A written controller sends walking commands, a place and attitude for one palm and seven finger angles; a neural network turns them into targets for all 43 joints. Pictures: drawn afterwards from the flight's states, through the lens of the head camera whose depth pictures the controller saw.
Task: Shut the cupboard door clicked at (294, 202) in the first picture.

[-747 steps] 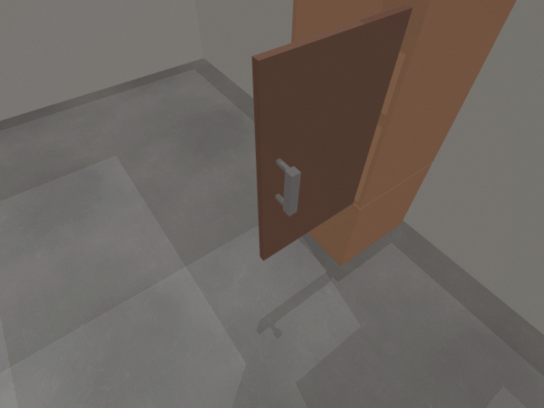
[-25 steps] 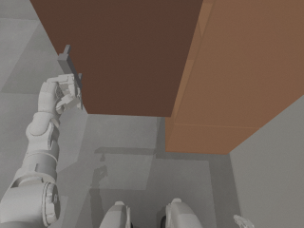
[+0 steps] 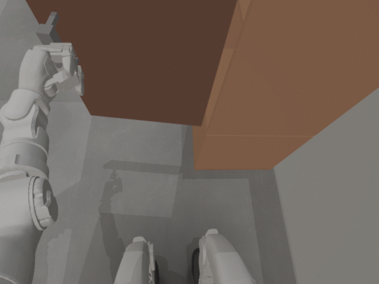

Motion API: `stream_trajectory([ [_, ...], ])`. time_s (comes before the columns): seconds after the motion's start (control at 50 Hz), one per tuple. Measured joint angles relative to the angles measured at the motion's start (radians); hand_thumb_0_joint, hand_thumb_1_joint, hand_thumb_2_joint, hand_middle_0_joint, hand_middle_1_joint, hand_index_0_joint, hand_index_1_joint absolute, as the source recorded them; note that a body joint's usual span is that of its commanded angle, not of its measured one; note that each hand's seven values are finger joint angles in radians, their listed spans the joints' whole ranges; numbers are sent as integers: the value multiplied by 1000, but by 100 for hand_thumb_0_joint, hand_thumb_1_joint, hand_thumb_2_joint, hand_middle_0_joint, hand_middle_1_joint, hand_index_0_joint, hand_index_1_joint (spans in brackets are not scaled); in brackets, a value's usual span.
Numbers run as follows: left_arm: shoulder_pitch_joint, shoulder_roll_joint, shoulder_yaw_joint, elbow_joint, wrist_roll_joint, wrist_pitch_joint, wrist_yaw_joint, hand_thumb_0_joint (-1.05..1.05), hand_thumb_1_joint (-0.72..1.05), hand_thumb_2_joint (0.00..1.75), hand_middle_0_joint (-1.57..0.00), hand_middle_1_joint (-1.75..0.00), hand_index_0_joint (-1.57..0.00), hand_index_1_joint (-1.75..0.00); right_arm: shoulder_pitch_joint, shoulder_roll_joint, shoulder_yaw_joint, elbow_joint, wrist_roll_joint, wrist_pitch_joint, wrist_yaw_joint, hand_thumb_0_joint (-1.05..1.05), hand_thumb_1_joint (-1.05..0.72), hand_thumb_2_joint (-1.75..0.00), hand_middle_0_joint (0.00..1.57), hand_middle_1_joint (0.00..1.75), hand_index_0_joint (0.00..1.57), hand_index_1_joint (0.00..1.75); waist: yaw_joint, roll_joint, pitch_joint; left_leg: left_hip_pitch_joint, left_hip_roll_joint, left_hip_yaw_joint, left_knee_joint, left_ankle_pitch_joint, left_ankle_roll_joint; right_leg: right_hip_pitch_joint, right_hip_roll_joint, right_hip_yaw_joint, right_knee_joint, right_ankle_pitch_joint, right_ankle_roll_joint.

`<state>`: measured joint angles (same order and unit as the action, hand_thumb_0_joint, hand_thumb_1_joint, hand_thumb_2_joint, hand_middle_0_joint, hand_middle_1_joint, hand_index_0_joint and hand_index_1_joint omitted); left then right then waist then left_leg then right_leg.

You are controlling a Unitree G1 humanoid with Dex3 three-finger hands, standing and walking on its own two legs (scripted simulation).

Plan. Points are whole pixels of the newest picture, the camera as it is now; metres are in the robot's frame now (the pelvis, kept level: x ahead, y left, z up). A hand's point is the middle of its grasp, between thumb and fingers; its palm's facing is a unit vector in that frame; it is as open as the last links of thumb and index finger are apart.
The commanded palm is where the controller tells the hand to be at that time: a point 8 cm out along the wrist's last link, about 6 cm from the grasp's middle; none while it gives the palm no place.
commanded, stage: push the door shut along its arc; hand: left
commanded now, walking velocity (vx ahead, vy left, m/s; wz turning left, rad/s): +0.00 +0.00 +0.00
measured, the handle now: (62, 49) +0.59 +0.22 +0.07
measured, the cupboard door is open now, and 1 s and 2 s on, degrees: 84 68 68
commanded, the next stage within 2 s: pull the fist back off the door in 0.82 s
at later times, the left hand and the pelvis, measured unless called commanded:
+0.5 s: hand (84, 55) +0.57 +0.18 +0.08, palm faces -0.27 -0.96 -0.02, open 3.1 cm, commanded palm +0.58 +0.18 +0.07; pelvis +0.00 +0.02 -0.02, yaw -1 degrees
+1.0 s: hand (115, 33) +0.62 +0.12 +0.08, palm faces -0.22 -0.97 +0.09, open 3.1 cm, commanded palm +0.61 +0.14 +0.07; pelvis +0.02 +0.01 -0.02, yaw -3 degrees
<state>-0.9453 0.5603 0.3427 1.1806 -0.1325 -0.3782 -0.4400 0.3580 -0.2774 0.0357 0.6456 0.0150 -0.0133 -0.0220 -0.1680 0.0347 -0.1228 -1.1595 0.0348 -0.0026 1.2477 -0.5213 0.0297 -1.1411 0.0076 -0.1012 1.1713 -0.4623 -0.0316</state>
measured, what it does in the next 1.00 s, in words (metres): stands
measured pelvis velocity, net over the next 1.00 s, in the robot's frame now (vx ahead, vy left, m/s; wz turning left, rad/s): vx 0.02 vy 0.01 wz -0.06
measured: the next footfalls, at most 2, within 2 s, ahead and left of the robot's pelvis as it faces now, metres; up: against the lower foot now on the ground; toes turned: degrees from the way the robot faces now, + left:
none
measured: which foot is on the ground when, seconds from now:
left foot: down 0.00-1.00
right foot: down 0.00-1.00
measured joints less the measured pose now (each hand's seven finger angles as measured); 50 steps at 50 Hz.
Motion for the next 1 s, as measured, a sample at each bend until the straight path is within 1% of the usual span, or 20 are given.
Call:
stream_trajectory([
  [0.18, -114, 67, -16, 63, 18, 39, -25, 1, 90, 90, -130, -150, -133, -150, 25, -6, 9, 13, -5, -14, -1, 0, -91, -90, 20, 30, 20, 30, -33, -1, 4, -58, 3, -9, 28, -1, 7, -48, 3, -8, 10, 8, 5],
  [0.3, -187, 98, -30, 84, 37, 67, -32, 1, 90, 90, -130, -150, -133, -150, 26, -7, 13, 16, -14, -26, 0, 0, -91, -90, 20, 30, 20, 30, -54, -2, 5, -101, 3, -13, 50, -4, 13, -84, 2, -13, 21, 9, 10],
  [0.4, -225, 100, -49, 89, 50, 87, -36, 1, 91, 90, -130, -150, -132, -150, 27, -3, 14, 21, -22, -31, 1, 0, -91, -90, 20, 30, 20, 30, -64, 2, 3, -122, 1, -14, 60, -10, 18, -101, 1, -13, 26, 7, 16],
  [0.54, -300, 111, -77, 112, 78, 120, -22, 1, 90, 90, -130, -150, -131, -150, 25, 8, 21, 26, -33, -40, 1, 0, -91, -90, 20, 30, 20, 30, -84, 8, 3, -154, -3, -19, 77, -18, 23, -127, -2, -17, 35, 0, 22],
  [0.62, -333, 105, -87, 119, 90, 138, -33, 1, 91, 90, -130, -150, -130, -150, 25, 13, 24, 31, -39, -41, 2, 0, -91, -90, 20, 30, 20, 30, -95, 11, 3, -166, -2, -19, 83, -23, 24, -138, -1, -17, 38, -4, 23],
  [0.68, -352, 109, -68, 129, 101, 149, -37, 1, 91, 90, -130, -150, -130, -150, 25, 15, 30, 25, -42, -40, 1, 0, -91, -90, 20, 30, 20, 30, -110, 14, 3, -174, 3, -17, 89, -29, 25, -148, 3, -15, 42, -7, 23],
  [0.78, -380, 127, -60, 131, 128, 161, -34, 1, 91, 90, -130, -150, -130, -150, 32, 17, 32, 15, -48, -43, 2, 0, -91, -90, 20, 30, 20, 30, -133, 25, 6, -189, 10, -14, 101, -41, 24, -166, 11, -11, 53, -14, 22],
  [0.88, -396, 133, -40, 127, 139, 176, -48, 1, 91, 90, -130, -150, -130, -150, 43, 22, 34, 12, -48, -38, 3, 0, -91, -90, 20, 30, 20, 30, -146, 32, 11, -186, 20, -4, 98, -49, 21, -172, 20, -1, 55, -18, 20],
  [0.94, -403, 146, -27, 137, 150, 185, -54, 1, 90, 91, -130, -150, -130, -150, 53, 23, 38, 7, -50, -36, 2, 0, -91, -90, 20, 30, 20, 30, -152, 37, 13, -184, 24, -1, 97, -53, 19, -174, 24, 2, 57, -21, 17],
  [0.96, -399, 138, 6, 136, 148, 192, -37, 2, 88, 91, -130, -150, -130, -150, 62, 23, 37, 0, -54, -34, 4, 0, -91, -90, 20, 30, 20, 30, -148, 41, 12, -184, 26, -2, 96, -54, 17, -174, 26, 2, 55, -22, 16],
  [1.0, -376, 108, 77, 123, 125, 195, 84, 2, 85, 90, -130, -150, -130, -150, 83, 24, 35, -17, -65, -31, 22, 0, -91, -90, 20, 30, 20, 30, -136, 47, 6, -181, 29, 0, 89, -54, 14, -174, 30, 4, 49, -20, 15],
])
